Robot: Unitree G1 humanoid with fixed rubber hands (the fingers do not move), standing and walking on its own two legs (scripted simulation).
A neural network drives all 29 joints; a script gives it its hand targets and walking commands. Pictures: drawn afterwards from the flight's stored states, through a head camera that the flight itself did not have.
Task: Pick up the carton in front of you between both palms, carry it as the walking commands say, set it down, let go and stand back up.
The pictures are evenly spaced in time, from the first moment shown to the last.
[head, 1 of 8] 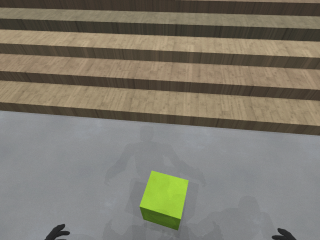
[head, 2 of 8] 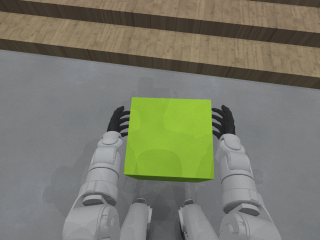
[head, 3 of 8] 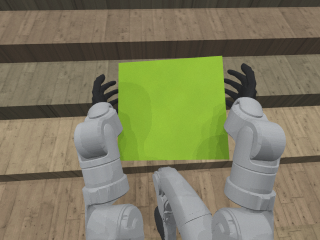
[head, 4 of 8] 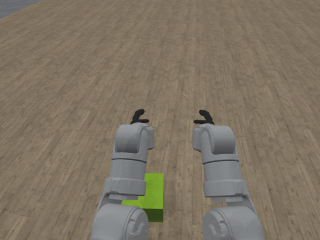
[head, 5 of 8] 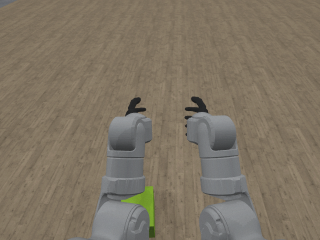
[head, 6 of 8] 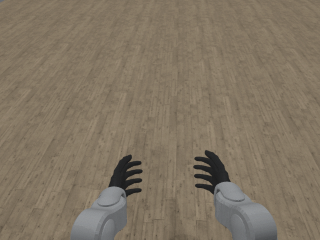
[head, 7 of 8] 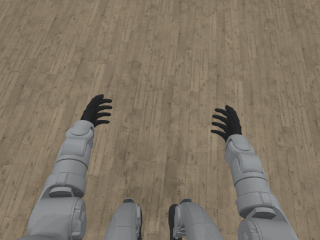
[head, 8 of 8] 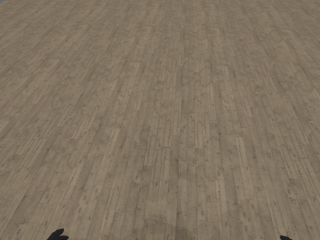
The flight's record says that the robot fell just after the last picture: no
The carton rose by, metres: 1.33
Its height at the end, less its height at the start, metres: +0.77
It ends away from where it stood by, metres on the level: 3.49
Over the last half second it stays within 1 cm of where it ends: yes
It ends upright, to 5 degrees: no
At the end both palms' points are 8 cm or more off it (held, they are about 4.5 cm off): yes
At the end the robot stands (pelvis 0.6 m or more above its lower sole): yes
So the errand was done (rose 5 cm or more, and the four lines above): no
